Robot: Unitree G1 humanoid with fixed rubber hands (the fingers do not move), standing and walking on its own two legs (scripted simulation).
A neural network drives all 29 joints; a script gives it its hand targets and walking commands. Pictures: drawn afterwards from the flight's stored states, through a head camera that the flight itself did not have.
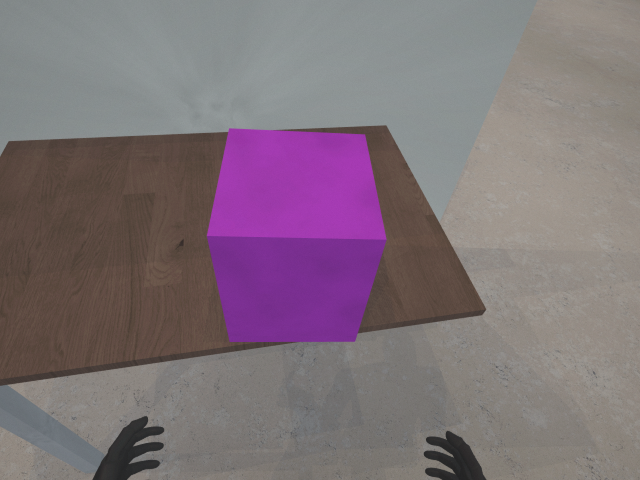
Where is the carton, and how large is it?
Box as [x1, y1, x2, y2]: [207, 128, 386, 341]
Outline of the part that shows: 229,128 207,233 209,248 229,340 354,341 386,239 364,134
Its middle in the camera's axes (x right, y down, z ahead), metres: -0.04 +0.00 +0.59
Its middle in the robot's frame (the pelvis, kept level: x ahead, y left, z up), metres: +0.45 +0.04 +0.02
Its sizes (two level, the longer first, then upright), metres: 0.210 0.200 0.250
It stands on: a table, 0.67 m high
